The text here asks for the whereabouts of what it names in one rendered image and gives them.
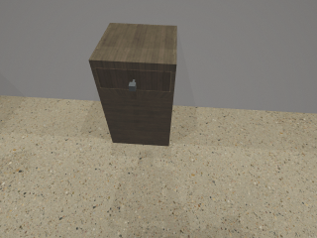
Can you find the drawer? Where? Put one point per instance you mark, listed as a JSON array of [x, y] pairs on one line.
[[145, 79]]

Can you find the handle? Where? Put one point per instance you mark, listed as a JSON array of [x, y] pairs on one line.
[[132, 85]]

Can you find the cabinet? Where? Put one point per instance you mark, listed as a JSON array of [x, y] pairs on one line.
[[141, 117]]

